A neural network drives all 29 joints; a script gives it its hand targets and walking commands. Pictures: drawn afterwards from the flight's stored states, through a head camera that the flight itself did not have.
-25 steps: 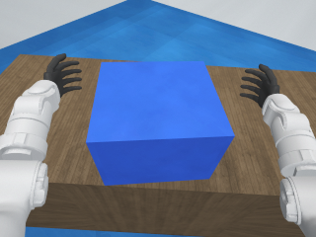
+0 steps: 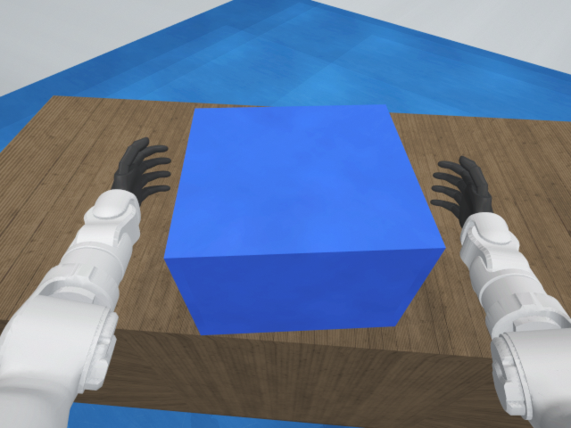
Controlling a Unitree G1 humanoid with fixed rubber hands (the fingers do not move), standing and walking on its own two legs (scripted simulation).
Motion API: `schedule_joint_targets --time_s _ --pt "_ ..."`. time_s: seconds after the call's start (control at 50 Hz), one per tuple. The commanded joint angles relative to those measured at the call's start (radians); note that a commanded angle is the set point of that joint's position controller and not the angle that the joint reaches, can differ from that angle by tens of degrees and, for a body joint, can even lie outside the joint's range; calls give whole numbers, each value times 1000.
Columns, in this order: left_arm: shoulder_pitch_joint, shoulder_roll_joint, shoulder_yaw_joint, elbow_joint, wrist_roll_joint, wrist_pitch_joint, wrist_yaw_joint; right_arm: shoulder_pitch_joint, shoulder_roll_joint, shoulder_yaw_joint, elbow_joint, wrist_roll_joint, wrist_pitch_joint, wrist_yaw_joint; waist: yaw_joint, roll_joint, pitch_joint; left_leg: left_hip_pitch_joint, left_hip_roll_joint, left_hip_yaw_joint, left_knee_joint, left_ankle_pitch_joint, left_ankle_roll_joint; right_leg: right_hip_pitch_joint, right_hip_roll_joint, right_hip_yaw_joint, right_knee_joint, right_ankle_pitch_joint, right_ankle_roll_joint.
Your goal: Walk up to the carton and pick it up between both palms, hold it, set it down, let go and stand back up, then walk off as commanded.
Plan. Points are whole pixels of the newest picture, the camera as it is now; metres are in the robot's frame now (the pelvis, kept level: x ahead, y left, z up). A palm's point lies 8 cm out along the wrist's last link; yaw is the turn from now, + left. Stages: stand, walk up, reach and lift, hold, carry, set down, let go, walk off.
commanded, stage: reach and lift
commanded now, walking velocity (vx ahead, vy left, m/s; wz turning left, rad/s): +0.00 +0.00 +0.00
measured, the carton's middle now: (295, 217) +0.44 -0.03 +0.03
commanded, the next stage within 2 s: none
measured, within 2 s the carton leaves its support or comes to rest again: neither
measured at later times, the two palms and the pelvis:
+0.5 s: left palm (142, 198) +0.43 +0.19 +0.10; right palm (445, 207) +0.41 -0.25 +0.08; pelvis -0.02 -0.01 -0.01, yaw +1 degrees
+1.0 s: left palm (154, 203) +0.43 +0.18 +0.09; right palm (440, 207) +0.41 -0.24 +0.09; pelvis -0.03 -0.02 -0.02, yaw +1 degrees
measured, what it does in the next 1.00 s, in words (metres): stands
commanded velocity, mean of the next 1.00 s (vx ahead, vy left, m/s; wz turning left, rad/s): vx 0.00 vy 0.00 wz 0.00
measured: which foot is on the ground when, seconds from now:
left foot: down 0.00-1.00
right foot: down 0.00-1.00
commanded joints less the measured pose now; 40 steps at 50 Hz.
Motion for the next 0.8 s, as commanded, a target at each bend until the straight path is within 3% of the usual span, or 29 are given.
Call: schedule_joint_targets --time_s 0.0,0.08,0.16,0.24,0.32,0.34,0.38,0.4,0.42,0.46,0.5,0.52,0.54,0.56,0.58,0.6,0.64,0.68,0.74,0.76,0.78 --pt "-313 137 14 -114 -10 -85 -2 -344 -130 60 -148 60 -69 14 21 -66 -455 -250 -11 10 -62 494 -63 651 24 99 117 394 18" --pt "-348 139 8 -131 -23 -115 8 -362 -110 99 -167 95 -72 25 42 -56 -484 -306 -15 23 -69 397 -47 635 16 106 124 342 22" --pt "-430 129 -18 -70 -35 -134 23 -413 -98 72 -130 76 -71 21 33 -10 -542 -354 -15 33 -57 284 -38 578 8 111 135 230 14" --pt "-499 146 -26 -27 -52 -163 33 -445 -106 29 -101 26 -77 -1 9 -26 -614 -393 -20 35 -29 226 -34 567 2 114 156 214 22" --pt "-508 115 -42 70 -52 -166 31 -477 -106 -5 -14 -15 -81 -27 -15 -25 -618 -412 -4 30 -16 238 -44 560 4 105 189 215 14" --pt "-513 96 -49 47 -46 -166 35 -480 -100 -13 -2 -14 -84 -33 -22 7 -629 -391 3 22 -13 271 -51 560 11 97 195 215 5" --pt "-485 81 -69 123 -56 -154 26 -469 -90 4 44 -13 -81 -40 -28 -8 -559 -401 1 22 -5 271 -54 548 8 100 194 201 4" --pt "-495 74 -68 116 -63 -158 20 -493 -77 4 27 -9 -87 -41 -16 -21 -560 -407 0 23 7 276 -54 550 7 99 198 212 2" --pt "-492 69 -71 122 -64 -162 20 -492 -70 18 30 -3 -90 -45 -29 -40 -554 -416 -1 19 7 280 -54 566 9 98 198 229 6" --pt "-493 64 -73 110 -68 -172 20 -489 -56 24 36 7 -99 -45 -26 -11 -556 -390 -1 18 22 324 -61 539 11 94 206 235 1" --pt "-485 51 -67 140 -64 -175 18 -503 -44 44 21 14 -107 -50 -16 -49 -520 -422 -3 18 25 310 -59 559 11 99 203 266 7" --pt "-497 57 -67 133 -67 -179 16 -517 -34 46 8 13 -102 -54 -25 -62 -514 -449 -10 17 14 285 -53 589 5 101 205 265 10" --pt "-486 57 -51 91 -56 -186 14 -507 -21 64 -30 21 -106 -52 -6 -75 -528 -454 -13 21 14 285 -50 618 1 109 208 301 17" --pt "-486 48 -64 131 -57 -185 16 -508 -29 45 12 20 -104 -54 -21 -56 -523 -452 -6 12 6 282 -53 613 4 105 209 296 16" --pt "-504 49 -63 138 -50 -184 16 -515 -23 50 22 25 -105 -53 -8 -33 -508 -463 -11 20 12 248 -53 594 2 108 205 262 14" --pt "-528 61 -60 141 -55 -189 16 -521 0 78 12 29 -91 -51 -6 -47 -486 -488 -16 26 6 191 -43 583 -8 117 200 215 19" --pt "-541 40 -63 134 -45 -189 25 -533 8 52 15 15 -88 -50 -2 -18 -497 -474 -12 26 -8 177 -42 569 -5 108 194 164 12" --pt "-577 50 -62 160 -53 -190 34 -559 22 60 20 16 -73 -51 0 -31 -489 -500 -12 31 -1 101 -31 536 -10 119 188 56 13" --pt "-614 29 -103 186 -82 -198 42 -591 21 24 9 2 -68 -51 -11 15 -542 -501 -5 30 14 90 -34 482 -16 108 203 -1 0" --pt "-622 23 -106 209 -95 -198 43 -600 31 33 6 -4 -65 -55 -18 -13 -537 -517 -11 36 32 90 -30 464 -22 114 211 3 3" --pt "-622 24 -113 206 -98 -206 44 -604 25 8 9 -16 -66 -59 -26 -4 -578 -510 -8 33 29 99 -34 475 -16 105 224 28 0"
